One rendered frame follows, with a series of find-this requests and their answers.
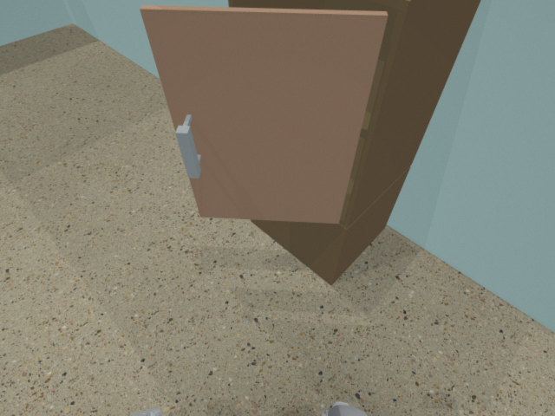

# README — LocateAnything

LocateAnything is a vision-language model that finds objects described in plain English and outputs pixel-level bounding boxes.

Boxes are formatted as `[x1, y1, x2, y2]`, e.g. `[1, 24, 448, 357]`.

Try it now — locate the handle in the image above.
[175, 114, 201, 179]

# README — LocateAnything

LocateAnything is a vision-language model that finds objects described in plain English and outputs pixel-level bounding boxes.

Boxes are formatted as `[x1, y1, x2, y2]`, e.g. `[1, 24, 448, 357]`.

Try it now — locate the cupboard door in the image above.
[140, 5, 388, 224]

